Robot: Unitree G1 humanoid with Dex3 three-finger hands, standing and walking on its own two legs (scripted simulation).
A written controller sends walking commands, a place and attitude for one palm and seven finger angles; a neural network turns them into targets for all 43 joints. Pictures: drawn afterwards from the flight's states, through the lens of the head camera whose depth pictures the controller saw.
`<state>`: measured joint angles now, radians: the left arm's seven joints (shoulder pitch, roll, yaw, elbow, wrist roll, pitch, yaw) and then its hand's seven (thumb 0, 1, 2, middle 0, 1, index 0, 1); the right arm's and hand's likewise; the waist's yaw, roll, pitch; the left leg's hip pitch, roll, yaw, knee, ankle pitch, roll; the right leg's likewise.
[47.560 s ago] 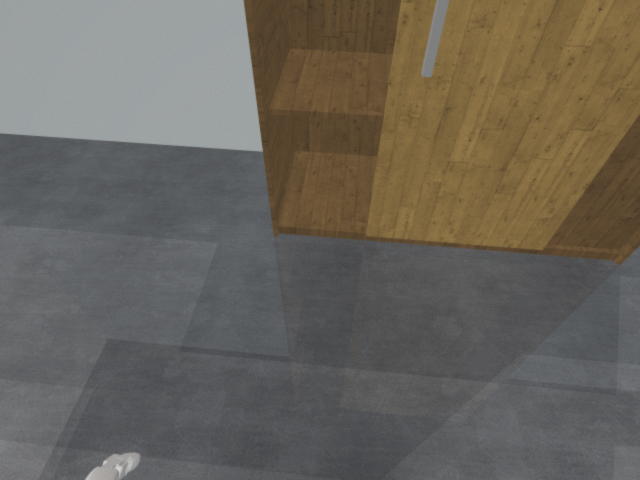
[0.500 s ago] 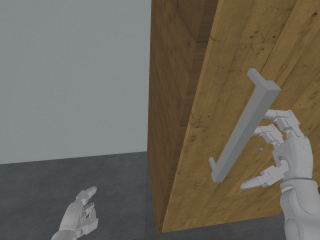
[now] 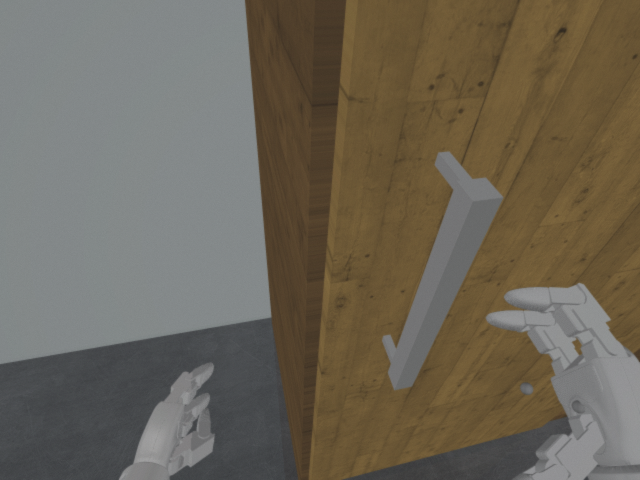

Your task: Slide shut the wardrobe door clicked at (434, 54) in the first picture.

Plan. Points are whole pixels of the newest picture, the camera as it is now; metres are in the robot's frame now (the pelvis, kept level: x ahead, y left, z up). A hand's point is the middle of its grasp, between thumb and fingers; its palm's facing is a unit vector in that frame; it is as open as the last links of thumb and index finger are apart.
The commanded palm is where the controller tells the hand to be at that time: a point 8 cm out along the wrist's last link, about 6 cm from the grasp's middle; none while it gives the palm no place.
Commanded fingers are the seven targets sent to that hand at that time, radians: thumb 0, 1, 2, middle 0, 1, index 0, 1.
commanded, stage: slip the hand off the handle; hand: right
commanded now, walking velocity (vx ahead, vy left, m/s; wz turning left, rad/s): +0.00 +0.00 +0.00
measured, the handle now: (419, 293) +0.27 -0.10 +0.16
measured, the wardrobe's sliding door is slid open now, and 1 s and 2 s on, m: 0.00 0.00 0.00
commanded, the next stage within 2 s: draw the hand back to the body in 0.22 s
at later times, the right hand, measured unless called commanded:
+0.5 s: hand (520, 415) +0.15 -0.16 +0.15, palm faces -0.14 +0.97 -0.20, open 14.7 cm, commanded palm +0.11 -0.23 +0.17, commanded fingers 0.00 0.55 -0.20 0.25 1.15 0.25 1.15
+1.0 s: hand (573, 394) +0.16 -0.20 +0.17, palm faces +0.28 +0.89 -0.36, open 13.9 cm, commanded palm +0.11 -0.25 +0.19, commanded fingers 0.00 0.04 -0.44 0.23 0.85 0.23 0.85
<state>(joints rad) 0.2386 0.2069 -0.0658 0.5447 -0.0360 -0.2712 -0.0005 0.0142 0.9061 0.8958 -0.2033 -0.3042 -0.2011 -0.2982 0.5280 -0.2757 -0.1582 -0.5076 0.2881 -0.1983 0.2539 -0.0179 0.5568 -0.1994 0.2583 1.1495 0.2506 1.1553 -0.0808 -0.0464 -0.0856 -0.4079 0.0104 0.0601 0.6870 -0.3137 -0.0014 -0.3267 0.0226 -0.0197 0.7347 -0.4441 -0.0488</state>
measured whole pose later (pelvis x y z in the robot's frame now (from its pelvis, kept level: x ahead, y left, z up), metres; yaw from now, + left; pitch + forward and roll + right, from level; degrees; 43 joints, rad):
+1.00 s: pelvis -0.01 +0.03 +0.01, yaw +1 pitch +0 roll +2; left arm 0.24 0.25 0.00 0.57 -0.03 -0.28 0.03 0.01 0.91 0.90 -0.20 -0.30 -0.20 -0.30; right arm 0.58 -0.35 -0.30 -0.51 0.15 -0.06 0.01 -0.02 0.36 -0.29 0.25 1.03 0.24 1.04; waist -0.07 -0.08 -0.06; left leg -0.31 -0.05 0.07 0.53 -0.22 0.04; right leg -0.25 -0.04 -0.01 0.64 -0.39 -0.01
